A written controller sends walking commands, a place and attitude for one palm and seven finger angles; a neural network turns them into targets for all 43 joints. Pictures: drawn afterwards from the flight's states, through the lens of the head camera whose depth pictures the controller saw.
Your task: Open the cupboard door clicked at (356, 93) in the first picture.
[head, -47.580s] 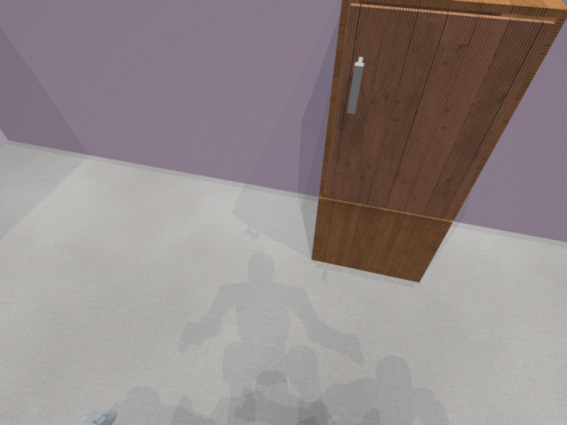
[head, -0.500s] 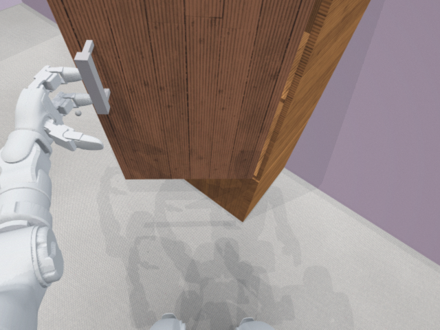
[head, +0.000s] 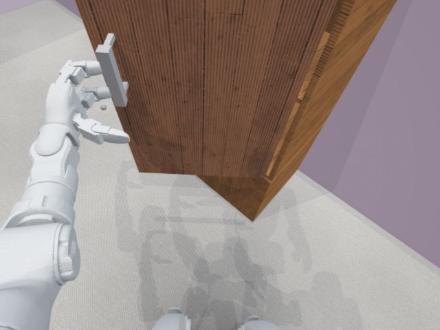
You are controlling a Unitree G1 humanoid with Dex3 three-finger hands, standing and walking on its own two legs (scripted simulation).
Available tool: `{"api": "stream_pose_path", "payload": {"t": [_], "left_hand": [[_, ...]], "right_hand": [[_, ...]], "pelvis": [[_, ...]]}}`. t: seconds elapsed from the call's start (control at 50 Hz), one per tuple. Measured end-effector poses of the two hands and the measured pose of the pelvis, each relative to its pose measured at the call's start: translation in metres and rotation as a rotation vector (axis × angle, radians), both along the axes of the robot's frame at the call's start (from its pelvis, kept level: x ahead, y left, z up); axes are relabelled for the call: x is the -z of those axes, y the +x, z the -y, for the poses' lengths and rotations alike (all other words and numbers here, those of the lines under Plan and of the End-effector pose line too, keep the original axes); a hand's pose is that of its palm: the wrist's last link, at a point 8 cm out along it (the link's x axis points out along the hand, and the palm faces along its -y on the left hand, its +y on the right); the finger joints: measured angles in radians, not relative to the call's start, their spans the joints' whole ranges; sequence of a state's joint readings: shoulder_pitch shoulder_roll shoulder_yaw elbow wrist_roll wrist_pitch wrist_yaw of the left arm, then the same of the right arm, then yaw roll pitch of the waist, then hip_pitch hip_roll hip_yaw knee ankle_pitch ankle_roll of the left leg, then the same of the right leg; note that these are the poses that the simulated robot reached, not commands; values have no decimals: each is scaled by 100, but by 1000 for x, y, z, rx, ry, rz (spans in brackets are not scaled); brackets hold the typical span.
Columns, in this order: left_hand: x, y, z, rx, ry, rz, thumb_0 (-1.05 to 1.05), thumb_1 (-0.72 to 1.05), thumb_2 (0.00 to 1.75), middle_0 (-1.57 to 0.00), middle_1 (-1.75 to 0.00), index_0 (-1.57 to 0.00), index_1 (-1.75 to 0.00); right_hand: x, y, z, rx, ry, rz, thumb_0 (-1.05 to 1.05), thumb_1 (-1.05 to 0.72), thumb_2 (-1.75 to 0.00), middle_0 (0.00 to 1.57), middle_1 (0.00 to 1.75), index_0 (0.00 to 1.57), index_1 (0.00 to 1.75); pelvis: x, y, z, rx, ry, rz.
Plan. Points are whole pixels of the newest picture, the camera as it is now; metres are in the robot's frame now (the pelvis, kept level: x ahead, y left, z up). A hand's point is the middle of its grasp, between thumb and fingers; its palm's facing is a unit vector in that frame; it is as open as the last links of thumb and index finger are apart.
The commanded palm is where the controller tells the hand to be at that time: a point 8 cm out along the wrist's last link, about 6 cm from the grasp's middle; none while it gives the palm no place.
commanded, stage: slide the fingers in behind the handle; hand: left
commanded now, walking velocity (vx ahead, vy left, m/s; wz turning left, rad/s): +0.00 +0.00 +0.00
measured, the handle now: (115, 71) +0.57 +0.19 +0.12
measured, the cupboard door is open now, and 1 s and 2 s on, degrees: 40 39 39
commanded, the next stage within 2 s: move the hooked fingers beside the handle in 0.50 s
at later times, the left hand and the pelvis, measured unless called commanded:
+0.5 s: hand (103, 105) +0.48 +0.20 +0.11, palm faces +0.03 -1.00 -0.01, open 14.3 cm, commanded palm +0.47 +0.21 +0.11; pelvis +0.00 +0.00 +0.00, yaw +1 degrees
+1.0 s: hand (101, 102) +0.49 +0.20 +0.11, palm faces +0.00 -1.00 +0.00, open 14.1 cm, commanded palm +0.47 +0.23 +0.11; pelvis +0.00 +0.01 +0.00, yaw +0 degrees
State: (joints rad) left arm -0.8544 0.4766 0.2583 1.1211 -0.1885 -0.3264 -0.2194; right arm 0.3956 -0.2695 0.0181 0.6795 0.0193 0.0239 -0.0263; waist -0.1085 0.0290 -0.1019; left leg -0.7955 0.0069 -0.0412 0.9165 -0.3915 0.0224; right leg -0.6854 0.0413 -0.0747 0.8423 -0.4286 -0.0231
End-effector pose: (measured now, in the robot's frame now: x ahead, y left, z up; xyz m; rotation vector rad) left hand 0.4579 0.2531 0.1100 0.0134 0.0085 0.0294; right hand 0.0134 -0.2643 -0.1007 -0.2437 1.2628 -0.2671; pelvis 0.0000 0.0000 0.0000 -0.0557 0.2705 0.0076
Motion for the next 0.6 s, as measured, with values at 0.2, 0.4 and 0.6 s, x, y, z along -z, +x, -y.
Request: {"api": "stream_pose_path", "payload": {"t": [0.2, 0.4, 0.6], "left_hand": [[0, 0, 2, -9, 5, 1, -2, -50, 30, -21, -121, -20, -122], [0, 2, 1, -2, -1, 0, -2, -50, 30, -22, -122, -21, -122], [1, 5, -1, 7, -4, 3, -2, -50, 30, -23, -122, -22, -122]], "right_hand": [[3, 16, -2, -43, 10, 19, 1, -91, -90, 21, 30, 20, 30], [3, 27, -4, -57, 12, 40, 1, -91, -90, 21, 30, 20, 30], [3, 22, -5, -49, 13, 24, 1, -91, -90, 21, 30, 20, 30]], "pelvis": [[1, 1, 0, -17, -2, -5], [1, 3, -1, -20, -1, -8], [1, 4, -4, -15, -3, -15]]}}
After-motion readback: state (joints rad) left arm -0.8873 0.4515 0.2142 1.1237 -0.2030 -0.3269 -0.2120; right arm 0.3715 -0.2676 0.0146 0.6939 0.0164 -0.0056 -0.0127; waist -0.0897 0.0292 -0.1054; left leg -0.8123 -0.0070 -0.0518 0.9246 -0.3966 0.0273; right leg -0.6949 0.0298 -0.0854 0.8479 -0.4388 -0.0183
